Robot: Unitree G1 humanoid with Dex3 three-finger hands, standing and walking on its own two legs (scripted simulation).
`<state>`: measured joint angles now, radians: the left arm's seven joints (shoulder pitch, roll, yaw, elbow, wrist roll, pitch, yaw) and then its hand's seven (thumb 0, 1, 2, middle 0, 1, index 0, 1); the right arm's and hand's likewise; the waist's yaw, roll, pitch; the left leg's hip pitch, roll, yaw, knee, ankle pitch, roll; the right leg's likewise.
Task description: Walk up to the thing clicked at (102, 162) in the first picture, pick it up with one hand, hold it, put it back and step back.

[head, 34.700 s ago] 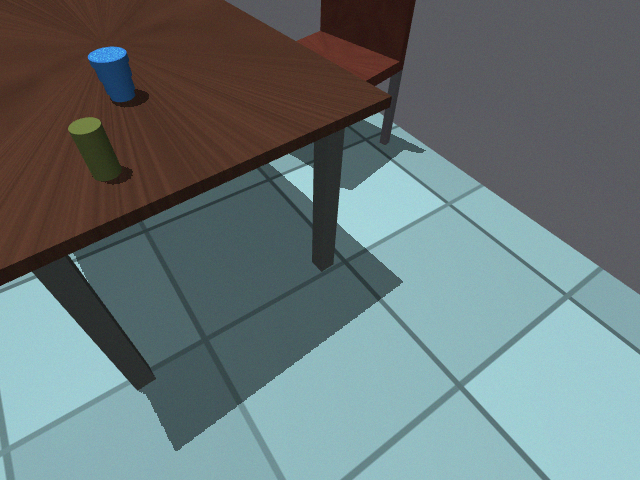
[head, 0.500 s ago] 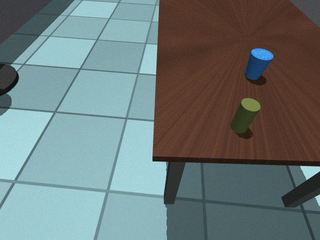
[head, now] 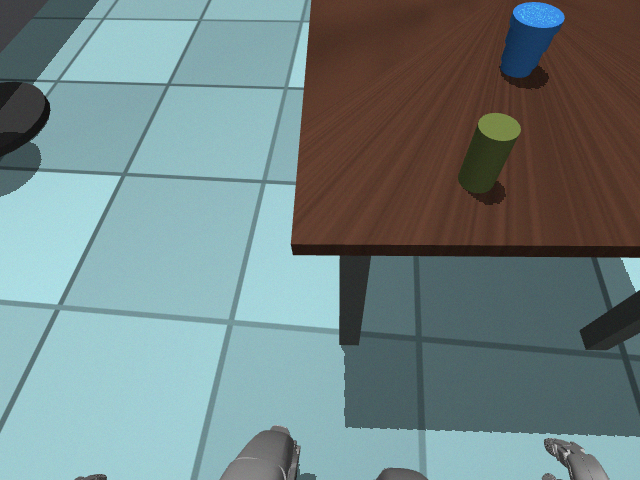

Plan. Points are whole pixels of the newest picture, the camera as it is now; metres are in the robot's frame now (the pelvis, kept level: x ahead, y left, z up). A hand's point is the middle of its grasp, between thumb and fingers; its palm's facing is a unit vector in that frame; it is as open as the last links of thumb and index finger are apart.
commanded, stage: step back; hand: right
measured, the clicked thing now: (486, 155) +0.53 -0.22 +0.04
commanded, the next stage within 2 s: none
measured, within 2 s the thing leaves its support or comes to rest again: neither
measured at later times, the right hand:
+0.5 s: hand out of the picture +0.02 -0.23 -0.13, palm faces -0.09 +0.91 -0.40, open 7.4 cm
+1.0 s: hand out of the picture -0.18 -0.26 -0.16, palm faces -0.04 +0.93 -0.36, open 7.4 cm
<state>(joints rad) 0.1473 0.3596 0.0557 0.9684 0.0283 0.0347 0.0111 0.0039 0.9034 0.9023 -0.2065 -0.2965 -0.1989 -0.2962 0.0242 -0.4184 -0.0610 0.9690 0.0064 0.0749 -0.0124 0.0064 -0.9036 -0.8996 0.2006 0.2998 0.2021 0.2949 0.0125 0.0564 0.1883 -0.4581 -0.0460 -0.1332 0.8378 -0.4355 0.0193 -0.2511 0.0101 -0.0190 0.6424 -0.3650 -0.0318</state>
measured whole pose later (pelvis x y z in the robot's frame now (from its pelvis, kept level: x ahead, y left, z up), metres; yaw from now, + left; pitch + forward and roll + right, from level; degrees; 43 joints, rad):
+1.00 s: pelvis -0.25 +0.01 +0.01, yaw +1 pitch +0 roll +1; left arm 0.15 0.35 0.07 0.79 0.04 0.03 0.03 0.01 0.90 0.90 -0.21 -0.30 -0.20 -0.30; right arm 0.20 -0.42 -0.06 0.89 0.00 0.07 -0.03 0.01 -0.90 -0.90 0.20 0.30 0.20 0.29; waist 0.00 0.06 0.17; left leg -0.37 -0.08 -0.14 0.97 -0.50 -0.03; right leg -0.36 -0.02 0.01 0.59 -0.22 -0.01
